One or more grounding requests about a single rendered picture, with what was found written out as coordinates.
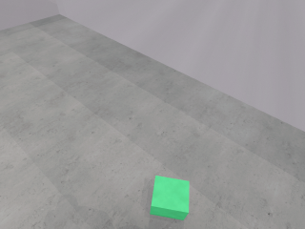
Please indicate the carton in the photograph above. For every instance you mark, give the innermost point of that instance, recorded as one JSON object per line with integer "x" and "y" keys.
{"x": 170, "y": 198}

